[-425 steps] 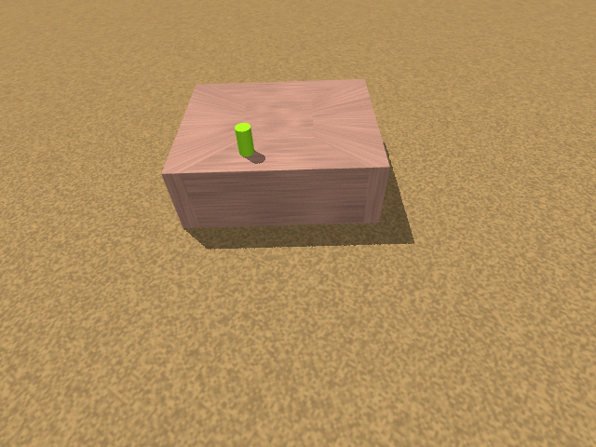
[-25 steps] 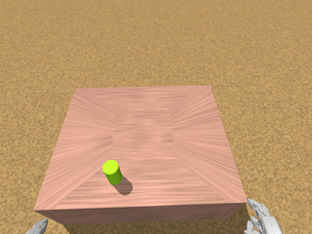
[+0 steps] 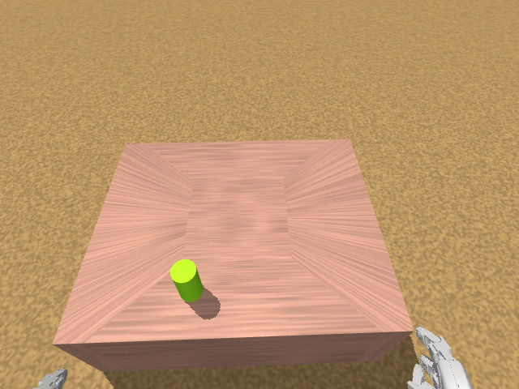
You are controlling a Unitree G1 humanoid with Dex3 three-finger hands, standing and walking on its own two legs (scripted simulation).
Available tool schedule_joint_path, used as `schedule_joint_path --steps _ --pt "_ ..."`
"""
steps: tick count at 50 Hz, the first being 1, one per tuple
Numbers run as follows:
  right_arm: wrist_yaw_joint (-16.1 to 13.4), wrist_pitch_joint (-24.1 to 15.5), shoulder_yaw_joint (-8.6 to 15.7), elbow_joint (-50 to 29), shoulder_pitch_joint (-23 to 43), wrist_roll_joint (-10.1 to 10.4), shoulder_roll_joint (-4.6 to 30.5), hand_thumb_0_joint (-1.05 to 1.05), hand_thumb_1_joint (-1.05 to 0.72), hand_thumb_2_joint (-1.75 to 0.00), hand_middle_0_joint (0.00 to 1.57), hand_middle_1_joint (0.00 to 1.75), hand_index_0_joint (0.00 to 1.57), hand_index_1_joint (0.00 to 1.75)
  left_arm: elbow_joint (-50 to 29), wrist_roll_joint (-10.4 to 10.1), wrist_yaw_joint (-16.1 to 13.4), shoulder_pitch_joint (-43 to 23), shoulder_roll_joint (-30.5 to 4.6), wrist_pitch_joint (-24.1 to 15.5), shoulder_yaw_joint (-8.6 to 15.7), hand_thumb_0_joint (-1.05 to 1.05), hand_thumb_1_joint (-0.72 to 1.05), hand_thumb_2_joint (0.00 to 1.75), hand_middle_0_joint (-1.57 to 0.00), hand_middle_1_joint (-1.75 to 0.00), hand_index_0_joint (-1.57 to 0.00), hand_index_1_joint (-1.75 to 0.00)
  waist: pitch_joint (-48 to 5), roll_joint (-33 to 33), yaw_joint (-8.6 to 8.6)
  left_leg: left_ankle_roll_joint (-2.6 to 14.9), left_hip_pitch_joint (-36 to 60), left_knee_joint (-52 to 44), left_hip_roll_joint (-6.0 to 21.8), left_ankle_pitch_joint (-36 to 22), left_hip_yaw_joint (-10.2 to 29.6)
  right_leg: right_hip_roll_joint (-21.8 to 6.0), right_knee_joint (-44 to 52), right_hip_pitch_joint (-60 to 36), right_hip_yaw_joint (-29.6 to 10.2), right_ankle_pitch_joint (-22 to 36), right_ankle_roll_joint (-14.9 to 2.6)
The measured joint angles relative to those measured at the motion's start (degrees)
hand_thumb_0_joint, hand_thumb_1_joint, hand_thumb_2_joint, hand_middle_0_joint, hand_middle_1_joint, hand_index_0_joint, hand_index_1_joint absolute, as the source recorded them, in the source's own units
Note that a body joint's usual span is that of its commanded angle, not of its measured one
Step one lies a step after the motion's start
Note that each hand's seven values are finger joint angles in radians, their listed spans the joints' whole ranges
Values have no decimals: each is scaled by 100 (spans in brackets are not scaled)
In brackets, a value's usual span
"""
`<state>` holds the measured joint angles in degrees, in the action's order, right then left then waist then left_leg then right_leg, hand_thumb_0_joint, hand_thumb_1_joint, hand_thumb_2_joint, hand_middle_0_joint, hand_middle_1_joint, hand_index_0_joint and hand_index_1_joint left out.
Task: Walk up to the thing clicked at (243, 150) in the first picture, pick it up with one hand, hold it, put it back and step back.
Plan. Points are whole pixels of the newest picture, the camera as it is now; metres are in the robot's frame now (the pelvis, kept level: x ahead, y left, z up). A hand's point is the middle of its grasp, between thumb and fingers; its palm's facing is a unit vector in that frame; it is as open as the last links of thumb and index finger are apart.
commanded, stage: go down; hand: left
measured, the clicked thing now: (187, 281) +0.46 +0.20 -0.32
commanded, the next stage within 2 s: none
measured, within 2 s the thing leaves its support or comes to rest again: neither
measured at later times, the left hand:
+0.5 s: hand (65, 383) +0.19 +0.31 -0.06, palm faces +0.16 -0.93 -0.33, open 17.3 cm
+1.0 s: hand (55, 326) +0.27 +0.34 -0.05, palm faces +0.14 -0.97 -0.21, open 17.5 cm
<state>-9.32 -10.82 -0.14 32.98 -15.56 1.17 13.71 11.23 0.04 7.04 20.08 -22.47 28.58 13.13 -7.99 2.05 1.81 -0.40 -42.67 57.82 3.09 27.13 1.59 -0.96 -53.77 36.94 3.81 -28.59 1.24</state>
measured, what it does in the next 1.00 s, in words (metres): stands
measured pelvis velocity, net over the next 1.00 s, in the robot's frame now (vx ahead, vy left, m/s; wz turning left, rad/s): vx -0.01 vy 0.01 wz -0.03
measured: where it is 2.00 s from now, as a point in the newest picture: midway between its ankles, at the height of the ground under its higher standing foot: outside the picture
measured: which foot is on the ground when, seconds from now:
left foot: down 0.00-1.00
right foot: down 0.00-1.00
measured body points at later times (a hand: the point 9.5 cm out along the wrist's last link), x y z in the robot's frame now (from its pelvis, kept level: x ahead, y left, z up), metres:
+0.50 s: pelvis -0.02 +0.00 -0.01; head +0.03 +0.02 +0.44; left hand +0.18 +0.36 -0.04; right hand +0.13 -0.25 -0.08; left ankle +0.01 +0.12 -0.68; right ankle -0.02 -0.14 -0.68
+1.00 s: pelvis -0.01 +0.01 -0.01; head +0.07 +0.03 +0.43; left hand +0.26 +0.39 -0.03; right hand +0.06 -0.27 -0.10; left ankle +0.01 +0.12 -0.68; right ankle -0.02 -0.14 -0.68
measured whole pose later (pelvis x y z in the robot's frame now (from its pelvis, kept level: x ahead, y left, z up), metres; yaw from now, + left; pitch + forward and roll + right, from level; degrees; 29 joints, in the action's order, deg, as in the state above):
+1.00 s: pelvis -0.01 +0.01 -0.01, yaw -2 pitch +15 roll -3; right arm -8.2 -13.7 0.2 40.5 -19.9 -0.9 15.6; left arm 41.0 -2.7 20.7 -6.6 -32.6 3.7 28.1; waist -5.6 0.5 2.6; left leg 0.3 -48.8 60.3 3.7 26.7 0.5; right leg -0.4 -56.0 43.5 2.4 -27.4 1.7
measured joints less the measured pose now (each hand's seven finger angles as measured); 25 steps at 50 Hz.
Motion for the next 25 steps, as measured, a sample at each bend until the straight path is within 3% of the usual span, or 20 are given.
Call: schedule_joint_path --steps 16,20,25 --pt "-178 -273 -93 21 -70 -2 -36 1 -86 -89 21 30 21 30 -245 -67 -42 51 -51 94 26 -1 -55 7 -8 -7 -7 -7 -24 -5 -5 13 -165 185 -1 -25 49 5 -157 135 33 27 5" --pt "-229 -385 -139 110 -52 -5 -22 1 -86 -89 21 30 21 30 -2 -114 -70 -298 -160 -10 132 -1 -54 8 -8 -7 -7 -8 11 -26 -11 15 -208 206 -11 -43 67 -2 -180 169 50 36 7" --pt "-264 -528 -214 291 8 -17 6 1 -86 -89 21 30 21 30 442 -248 21 -1039 -436 -345 439 -1 -52 9 -8 -7 -6 -8 120 -96 17 6 -277 242 -9 -64 85 1 -224 236 63 49 -2"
